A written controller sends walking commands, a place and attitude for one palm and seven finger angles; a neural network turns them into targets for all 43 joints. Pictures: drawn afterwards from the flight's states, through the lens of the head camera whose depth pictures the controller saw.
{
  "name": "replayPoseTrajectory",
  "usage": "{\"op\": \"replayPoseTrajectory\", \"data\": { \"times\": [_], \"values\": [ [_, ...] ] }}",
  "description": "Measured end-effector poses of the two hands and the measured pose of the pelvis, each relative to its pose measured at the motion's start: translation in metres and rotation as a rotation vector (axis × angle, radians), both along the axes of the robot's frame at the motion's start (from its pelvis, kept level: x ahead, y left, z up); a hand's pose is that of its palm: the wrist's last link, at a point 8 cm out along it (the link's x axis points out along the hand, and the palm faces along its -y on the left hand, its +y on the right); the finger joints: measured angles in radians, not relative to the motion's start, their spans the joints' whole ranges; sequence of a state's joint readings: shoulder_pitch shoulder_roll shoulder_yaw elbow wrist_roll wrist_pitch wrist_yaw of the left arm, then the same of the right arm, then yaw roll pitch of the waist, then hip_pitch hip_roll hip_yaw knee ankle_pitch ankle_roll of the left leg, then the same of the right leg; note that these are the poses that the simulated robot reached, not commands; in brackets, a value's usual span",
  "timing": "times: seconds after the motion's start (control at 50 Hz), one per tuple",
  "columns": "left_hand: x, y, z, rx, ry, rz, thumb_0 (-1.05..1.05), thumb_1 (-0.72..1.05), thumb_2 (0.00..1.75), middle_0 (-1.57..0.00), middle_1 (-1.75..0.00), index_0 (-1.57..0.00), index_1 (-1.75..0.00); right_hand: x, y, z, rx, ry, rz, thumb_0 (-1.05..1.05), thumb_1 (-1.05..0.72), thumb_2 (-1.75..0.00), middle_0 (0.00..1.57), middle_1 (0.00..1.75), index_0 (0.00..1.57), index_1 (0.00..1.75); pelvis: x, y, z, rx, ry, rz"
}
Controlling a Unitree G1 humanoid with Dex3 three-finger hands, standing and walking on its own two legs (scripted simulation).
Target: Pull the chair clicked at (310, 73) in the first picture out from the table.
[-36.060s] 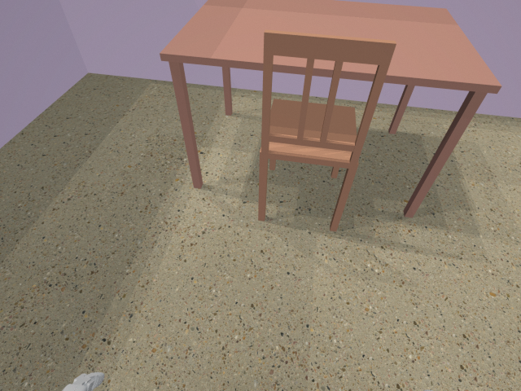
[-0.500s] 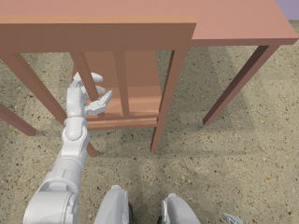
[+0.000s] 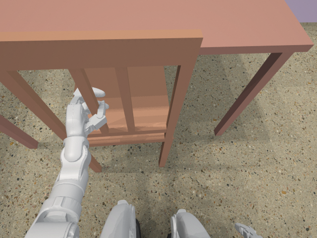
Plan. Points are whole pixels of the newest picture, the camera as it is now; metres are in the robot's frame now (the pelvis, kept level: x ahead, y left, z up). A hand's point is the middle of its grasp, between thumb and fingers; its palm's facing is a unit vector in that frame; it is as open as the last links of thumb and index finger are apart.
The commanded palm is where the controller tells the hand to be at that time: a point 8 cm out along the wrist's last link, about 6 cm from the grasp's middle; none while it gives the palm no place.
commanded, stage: hook a spindle and tug to test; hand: left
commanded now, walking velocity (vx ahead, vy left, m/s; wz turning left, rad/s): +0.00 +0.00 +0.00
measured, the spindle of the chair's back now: (93, 106) +0.44 +0.16 +0.01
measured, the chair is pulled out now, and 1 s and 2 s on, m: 0.01 0.15 0.29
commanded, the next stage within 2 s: step backward, pulling the chair out in 0.22 s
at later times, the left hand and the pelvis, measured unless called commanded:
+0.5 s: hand (95, 133) +0.36 +0.14 +0.03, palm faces +0.09 -0.99 -0.11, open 5.5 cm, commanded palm +0.34 +0.19 +0.03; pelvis +0.01 +0.01 +0.06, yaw +1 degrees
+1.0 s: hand (101, 168) +0.28 +0.12 +0.04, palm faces +0.05 -0.99 -0.13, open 5.4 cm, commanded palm +0.27 +0.17 +0.04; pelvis -0.04 -0.01 +0.10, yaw +1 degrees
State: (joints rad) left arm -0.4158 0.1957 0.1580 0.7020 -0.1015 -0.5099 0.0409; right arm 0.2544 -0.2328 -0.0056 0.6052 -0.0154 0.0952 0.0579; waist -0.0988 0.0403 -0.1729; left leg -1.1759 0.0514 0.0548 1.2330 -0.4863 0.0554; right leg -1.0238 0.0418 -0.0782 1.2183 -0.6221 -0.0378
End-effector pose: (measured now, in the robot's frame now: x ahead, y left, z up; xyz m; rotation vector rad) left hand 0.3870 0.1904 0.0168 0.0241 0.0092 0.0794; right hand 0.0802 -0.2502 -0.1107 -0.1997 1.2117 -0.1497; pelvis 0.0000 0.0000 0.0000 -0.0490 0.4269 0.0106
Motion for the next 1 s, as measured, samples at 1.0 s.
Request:
{"op": "replayPoseTrajectory", "data": {
  "times": [1.0],
  "values": [
    [-0.132,-0.017,0.035,0.072,0.487,0.009,0.08,0.70,0.77,-0.33,-1.17,-0.49,-1.45,-0.037,0.002,0.083,-0.013,-0.042,-0.031,0.01,-0.90,-0.89,0.21,0.30,0.20,0.30,-0.044,-0.012,0.101,0.010,-0.374,0.015]
  ]
}}
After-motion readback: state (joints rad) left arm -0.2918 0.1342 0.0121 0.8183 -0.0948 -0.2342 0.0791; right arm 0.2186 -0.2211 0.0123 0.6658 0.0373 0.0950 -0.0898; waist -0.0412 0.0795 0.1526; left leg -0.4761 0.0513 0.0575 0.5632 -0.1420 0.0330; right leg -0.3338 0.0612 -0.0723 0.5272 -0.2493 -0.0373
